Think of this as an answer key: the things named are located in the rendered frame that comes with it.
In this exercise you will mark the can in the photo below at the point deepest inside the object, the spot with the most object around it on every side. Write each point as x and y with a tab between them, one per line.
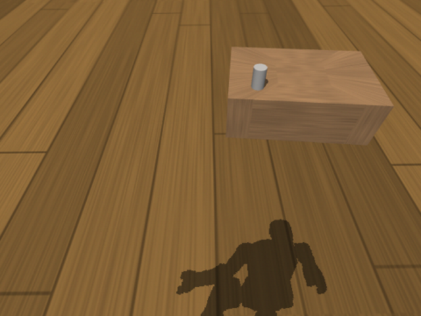
259	76

